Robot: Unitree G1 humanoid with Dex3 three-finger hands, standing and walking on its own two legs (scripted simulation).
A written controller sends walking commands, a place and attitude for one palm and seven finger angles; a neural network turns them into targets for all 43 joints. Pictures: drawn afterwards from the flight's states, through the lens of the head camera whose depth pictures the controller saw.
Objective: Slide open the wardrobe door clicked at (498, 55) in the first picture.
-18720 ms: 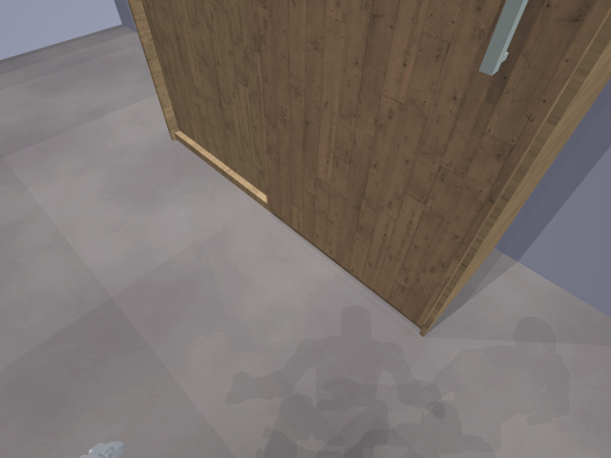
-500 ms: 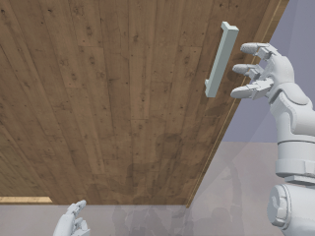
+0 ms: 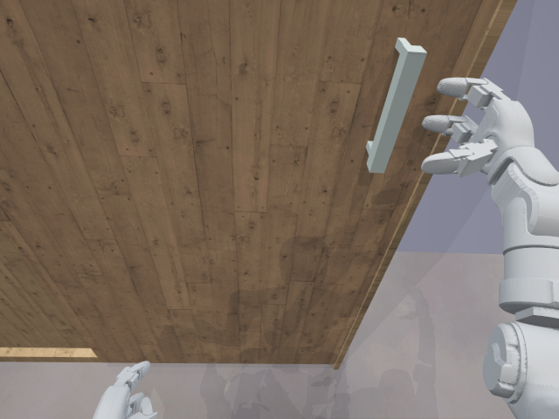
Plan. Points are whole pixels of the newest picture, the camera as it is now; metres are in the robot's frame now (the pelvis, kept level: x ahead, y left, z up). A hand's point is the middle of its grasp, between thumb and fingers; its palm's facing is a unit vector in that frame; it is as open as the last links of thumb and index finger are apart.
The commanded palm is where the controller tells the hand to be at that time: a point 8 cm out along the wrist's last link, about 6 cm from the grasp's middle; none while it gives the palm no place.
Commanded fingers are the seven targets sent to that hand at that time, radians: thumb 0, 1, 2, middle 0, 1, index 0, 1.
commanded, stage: feel for the door with the fingertips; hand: right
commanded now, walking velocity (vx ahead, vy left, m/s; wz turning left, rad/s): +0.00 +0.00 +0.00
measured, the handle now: (388, 109) +0.47 -0.11 +0.26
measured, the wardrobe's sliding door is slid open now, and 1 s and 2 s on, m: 0.00 0.00 0.00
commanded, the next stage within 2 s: slide the fingers in behind the handle in 0.88 s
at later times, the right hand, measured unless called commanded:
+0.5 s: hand (412, 128) +0.41 -0.13 +0.27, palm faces -0.04 +1.00 +0.00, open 14.0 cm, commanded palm +0.39 -0.18 +0.26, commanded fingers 0.00 0.50 -0.30 0.30 1.20 0.30 1.20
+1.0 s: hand (409, 120) +0.43 -0.13 +0.27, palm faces -0.03 +1.00 +0.00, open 13.7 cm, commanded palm +0.42 -0.18 +0.26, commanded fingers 0.00 0.50 -0.30 0.30 1.20 0.30 1.20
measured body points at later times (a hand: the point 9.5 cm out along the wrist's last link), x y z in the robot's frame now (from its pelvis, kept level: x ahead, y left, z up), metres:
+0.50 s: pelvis +0.00 +0.00 +0.00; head -0.03 +0.02 +0.45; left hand +0.18 +0.22 -0.09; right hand +0.41 -0.18 +0.27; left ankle +0.01 +0.11 -0.74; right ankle -0.03 -0.11 -0.74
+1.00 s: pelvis -0.01 +0.00 +0.00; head -0.03 +0.02 +0.45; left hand +0.13 +0.25 -0.11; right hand +0.43 -0.18 +0.27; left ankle +0.01 +0.11 -0.74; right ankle -0.03 -0.11 -0.74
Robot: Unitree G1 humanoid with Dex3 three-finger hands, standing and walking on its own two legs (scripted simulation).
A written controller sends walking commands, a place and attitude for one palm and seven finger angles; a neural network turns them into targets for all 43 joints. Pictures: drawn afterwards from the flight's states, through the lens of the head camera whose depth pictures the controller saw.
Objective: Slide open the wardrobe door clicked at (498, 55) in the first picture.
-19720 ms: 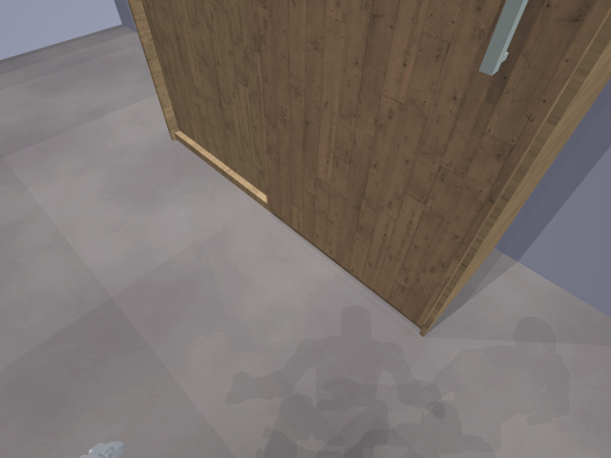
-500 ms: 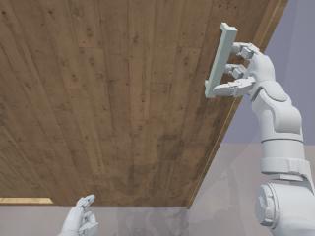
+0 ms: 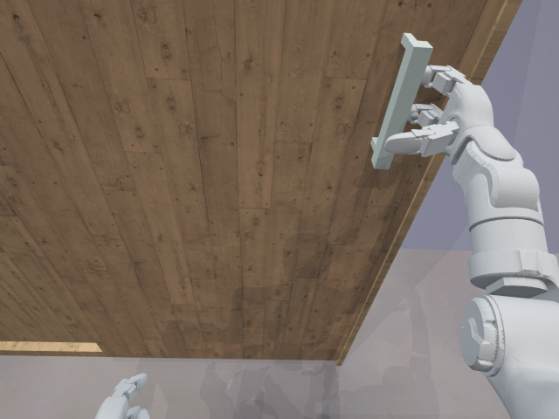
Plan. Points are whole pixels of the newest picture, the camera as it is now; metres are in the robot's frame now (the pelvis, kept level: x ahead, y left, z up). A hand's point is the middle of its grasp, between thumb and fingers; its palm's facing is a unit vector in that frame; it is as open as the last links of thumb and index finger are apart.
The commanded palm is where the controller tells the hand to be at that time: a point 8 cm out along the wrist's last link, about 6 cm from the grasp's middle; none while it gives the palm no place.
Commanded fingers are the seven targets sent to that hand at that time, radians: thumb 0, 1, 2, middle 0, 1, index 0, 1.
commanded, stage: slide the fingers in behind the handle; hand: right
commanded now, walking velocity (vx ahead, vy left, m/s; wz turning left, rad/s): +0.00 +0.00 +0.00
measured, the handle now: (393, 105) +0.48 -0.11 +0.26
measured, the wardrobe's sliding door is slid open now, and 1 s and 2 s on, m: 0.00 0.00 0.00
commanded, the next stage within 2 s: grip the handle and tug to test in 1.80 s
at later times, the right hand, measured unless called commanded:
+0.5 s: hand (411, 123) +0.42 -0.12 +0.27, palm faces -0.05 +1.00 +0.00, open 14.0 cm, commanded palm +0.40 -0.17 +0.26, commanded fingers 0.00 0.50 -0.30 0.30 1.20 0.30 1.20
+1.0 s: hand (395, 121) +0.42 -0.10 +0.26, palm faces -0.05 +1.00 +0.00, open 14.0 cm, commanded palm +0.40 -0.15 +0.26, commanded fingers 0.00 0.50 -0.30 0.30 1.20 0.30 1.20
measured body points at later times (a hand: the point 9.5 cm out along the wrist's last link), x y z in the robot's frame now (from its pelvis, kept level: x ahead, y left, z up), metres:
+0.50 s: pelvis +0.00 +0.00 +0.00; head -0.03 +0.02 +0.45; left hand +0.15 +0.24 -0.10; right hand +0.42 -0.17 +0.27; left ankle +0.01 +0.10 -0.74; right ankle -0.02 -0.12 -0.74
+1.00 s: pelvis +0.01 +0.00 +0.00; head -0.02 +0.02 +0.45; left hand +0.17 +0.23 -0.10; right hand +0.42 -0.15 +0.27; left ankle +0.01 +0.10 -0.74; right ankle -0.02 -0.12 -0.74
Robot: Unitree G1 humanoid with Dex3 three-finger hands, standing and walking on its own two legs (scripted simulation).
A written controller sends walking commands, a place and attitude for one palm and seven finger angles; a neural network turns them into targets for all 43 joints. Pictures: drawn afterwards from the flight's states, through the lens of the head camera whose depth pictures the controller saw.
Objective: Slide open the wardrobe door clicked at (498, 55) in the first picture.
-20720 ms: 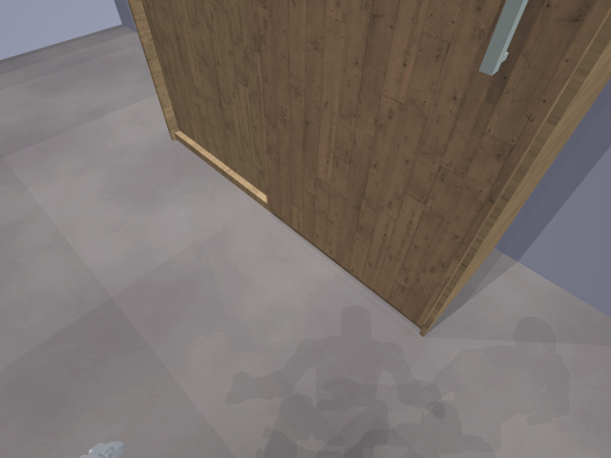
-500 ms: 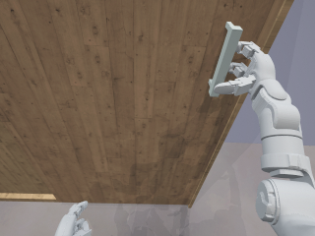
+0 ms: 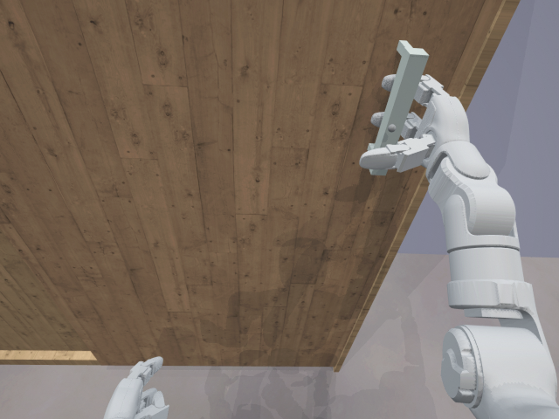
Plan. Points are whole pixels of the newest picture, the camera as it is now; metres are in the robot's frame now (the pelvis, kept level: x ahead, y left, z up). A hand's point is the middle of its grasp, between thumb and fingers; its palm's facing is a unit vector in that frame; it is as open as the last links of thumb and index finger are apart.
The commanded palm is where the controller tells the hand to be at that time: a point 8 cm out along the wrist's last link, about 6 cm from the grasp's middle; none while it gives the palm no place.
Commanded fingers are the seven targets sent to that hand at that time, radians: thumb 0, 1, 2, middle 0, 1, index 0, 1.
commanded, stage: slide the fingers in behind the handle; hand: right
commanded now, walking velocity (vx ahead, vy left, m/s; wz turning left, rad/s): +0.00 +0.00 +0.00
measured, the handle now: (390, 111) +0.47 -0.11 +0.26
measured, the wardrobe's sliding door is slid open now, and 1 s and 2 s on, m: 0.00 0.00 0.00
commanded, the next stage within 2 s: grip the handle and tug to test in 0.80 s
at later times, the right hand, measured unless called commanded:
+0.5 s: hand (382, 126) +0.41 -0.09 +0.27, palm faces -0.04 +1.00 +0.00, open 14.1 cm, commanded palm +0.39 -0.14 +0.26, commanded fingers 0.00 0.50 -0.30 0.30 1.20 0.30 1.20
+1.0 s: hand (384, 126) +0.41 -0.09 +0.27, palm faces -0.05 +1.00 +0.00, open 13.9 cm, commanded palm +0.39 -0.14 +0.26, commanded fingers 0.00 0.22 -0.42 0.33 1.24 0.33 1.24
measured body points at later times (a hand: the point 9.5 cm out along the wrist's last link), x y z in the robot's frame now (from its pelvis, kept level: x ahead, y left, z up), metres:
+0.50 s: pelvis +0.00 +0.00 +0.00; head -0.03 +0.02 +0.45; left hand +0.17 +0.23 -0.10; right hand +0.41 -0.15 +0.27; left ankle +0.00 +0.10 -0.74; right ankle -0.03 -0.12 -0.74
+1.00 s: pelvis +0.00 +0.00 +0.00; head -0.03 +0.01 +0.45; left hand +0.17 +0.23 -0.10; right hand +0.40 -0.15 +0.27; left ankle +0.00 +0.10 -0.74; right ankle -0.03 -0.12 -0.74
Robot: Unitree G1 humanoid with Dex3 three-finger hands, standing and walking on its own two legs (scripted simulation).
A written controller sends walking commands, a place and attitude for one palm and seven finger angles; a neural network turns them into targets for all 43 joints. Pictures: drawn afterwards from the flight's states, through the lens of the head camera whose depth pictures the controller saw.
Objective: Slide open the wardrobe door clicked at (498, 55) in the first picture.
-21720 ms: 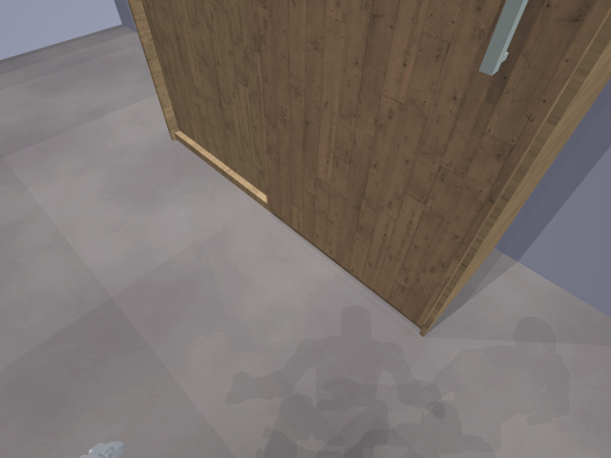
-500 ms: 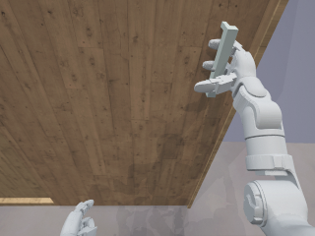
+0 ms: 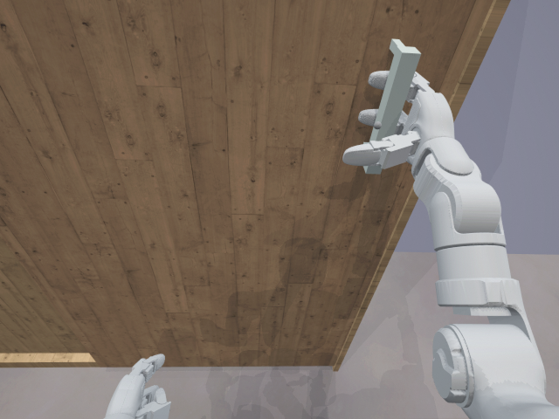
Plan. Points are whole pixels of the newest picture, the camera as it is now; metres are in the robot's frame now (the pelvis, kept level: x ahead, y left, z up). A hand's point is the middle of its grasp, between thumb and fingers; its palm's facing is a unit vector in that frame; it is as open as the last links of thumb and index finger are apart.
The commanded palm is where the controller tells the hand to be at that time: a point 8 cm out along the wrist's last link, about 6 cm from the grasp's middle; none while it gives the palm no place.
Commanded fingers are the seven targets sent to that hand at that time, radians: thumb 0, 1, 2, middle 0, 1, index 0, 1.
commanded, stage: grip the handle and tug to test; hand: right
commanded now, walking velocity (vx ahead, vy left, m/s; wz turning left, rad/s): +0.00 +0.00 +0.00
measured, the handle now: (383, 110) +0.47 -0.11 +0.26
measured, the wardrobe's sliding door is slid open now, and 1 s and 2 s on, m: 0.00 0.00 0.00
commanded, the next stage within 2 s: tug the door sideways, standing still in 1.32 s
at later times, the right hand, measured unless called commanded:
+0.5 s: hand (378, 125) +0.41 -0.09 +0.27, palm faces -0.04 +1.00 -0.01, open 7.2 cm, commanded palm +0.38 -0.13 +0.26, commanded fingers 0.00 -0.90 -0.90 0.45 1.40 0.45 1.40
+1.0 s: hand (378, 125) +0.41 -0.09 +0.27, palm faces -0.04 +1.00 -0.02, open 5.9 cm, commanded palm +0.37 -0.13 +0.26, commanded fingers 0.00 -0.90 -0.90 0.45 1.40 0.45 1.40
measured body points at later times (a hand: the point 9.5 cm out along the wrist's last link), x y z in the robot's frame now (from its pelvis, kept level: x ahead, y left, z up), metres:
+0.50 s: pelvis +0.00 +0.00 +0.00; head -0.02 +0.02 +0.45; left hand +0.17 +0.23 -0.10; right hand +0.41 -0.14 +0.27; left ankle +0.00 +0.11 -0.74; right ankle -0.03 -0.11 -0.74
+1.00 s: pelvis +0.01 +0.00 +0.00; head -0.02 +0.02 +0.45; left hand +0.20 +0.22 -0.09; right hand +0.41 -0.14 +0.27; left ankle +0.00 +0.11 -0.74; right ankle -0.03 -0.11 -0.74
